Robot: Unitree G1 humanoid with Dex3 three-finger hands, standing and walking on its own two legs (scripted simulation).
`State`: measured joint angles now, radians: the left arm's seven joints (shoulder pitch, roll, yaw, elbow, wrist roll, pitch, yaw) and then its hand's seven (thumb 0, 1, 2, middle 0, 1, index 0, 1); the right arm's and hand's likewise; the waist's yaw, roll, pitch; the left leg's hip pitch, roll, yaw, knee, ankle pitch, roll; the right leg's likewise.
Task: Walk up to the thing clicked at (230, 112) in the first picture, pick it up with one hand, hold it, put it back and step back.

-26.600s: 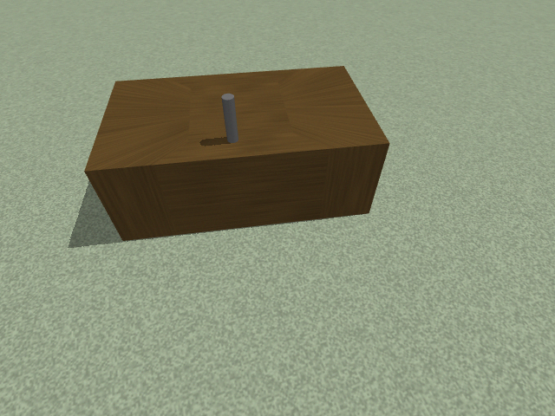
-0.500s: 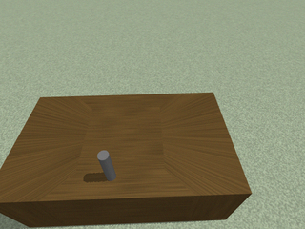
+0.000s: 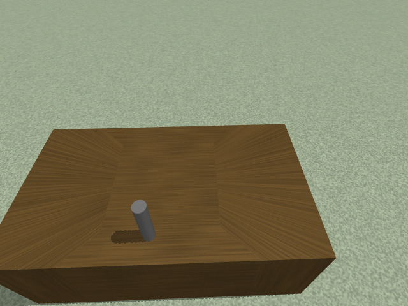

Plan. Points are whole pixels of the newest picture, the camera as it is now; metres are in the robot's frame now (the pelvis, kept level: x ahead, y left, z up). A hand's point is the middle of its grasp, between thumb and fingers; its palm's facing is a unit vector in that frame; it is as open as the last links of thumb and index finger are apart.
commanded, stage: stand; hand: left
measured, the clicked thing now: (144, 222) +0.44 +0.21 -0.27
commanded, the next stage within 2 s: step back in 0.82 s
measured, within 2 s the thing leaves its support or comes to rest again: neither
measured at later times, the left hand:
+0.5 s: hand out of the picture +0.06 +0.26 -0.16, palm faces -0.03 -0.94 -0.34, open 7.3 cm
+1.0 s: hand out of the picture +0.06 +0.27 -0.16, palm faces -0.02 -0.92 -0.40, open 7.3 cm
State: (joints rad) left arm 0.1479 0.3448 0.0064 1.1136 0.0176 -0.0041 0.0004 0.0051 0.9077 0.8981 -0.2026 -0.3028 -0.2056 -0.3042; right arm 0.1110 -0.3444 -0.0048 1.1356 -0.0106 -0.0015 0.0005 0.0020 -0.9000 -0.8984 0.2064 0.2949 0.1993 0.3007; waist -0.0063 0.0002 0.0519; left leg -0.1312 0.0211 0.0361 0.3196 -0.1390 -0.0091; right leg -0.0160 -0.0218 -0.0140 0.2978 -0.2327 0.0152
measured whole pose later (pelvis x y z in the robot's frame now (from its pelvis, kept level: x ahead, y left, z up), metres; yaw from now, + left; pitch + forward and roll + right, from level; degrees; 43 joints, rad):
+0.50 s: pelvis +0.00 +0.00 +0.00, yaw +0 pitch -2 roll +0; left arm 0.15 0.35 0.01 1.11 0.02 0.00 0.00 0.01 0.91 0.90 -0.20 -0.30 -0.21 -0.30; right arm 0.11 -0.34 -0.01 1.13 -0.01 0.00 0.00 0.00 -0.90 -0.90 0.21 0.29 0.20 0.30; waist 0.00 0.00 0.06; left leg -0.14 0.02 0.04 0.32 -0.15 0.00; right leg -0.02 -0.03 -0.01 0.29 -0.23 0.02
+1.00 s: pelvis -0.03 -0.01 -0.01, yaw +0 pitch -2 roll +1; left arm 0.10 0.39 0.05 1.01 0.00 0.03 0.01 0.00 0.91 0.90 -0.20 -0.30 -0.21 -0.30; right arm 0.05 -0.36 -0.05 1.03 0.00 0.04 0.01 0.00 -0.90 -0.90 0.21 0.30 0.20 0.30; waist 0.00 -0.01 0.14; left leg -0.26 0.03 0.04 0.47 -0.17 0.00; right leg -0.23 -0.01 0.00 0.66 -0.37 -0.02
